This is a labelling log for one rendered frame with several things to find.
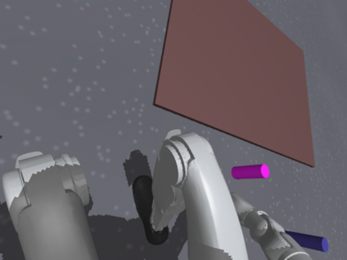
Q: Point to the right robot foot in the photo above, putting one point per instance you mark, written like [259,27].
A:
[143,198]

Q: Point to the right robot hand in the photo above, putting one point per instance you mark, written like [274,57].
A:
[243,208]

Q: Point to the right robot arm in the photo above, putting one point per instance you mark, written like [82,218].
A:
[275,243]

